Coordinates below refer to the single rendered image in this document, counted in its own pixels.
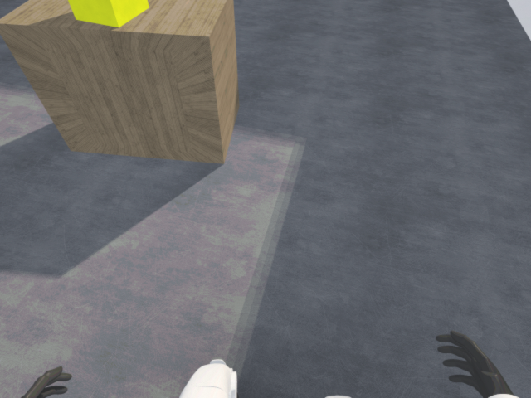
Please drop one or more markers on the pedestal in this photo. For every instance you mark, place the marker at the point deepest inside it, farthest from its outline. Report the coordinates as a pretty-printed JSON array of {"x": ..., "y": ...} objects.
[{"x": 163, "y": 85}]

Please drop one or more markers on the carton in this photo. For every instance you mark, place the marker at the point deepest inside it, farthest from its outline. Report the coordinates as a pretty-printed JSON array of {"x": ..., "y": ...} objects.
[{"x": 113, "y": 13}]

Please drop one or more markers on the robot left thigh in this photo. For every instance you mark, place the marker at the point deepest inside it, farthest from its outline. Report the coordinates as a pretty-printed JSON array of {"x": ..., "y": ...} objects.
[{"x": 211, "y": 381}]

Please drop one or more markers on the right robot hand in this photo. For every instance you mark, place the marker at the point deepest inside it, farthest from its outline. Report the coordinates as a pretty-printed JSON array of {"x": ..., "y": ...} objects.
[{"x": 486, "y": 378}]

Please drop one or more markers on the left robot hand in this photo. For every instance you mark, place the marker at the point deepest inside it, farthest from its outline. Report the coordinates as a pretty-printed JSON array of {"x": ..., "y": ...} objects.
[{"x": 38, "y": 389}]

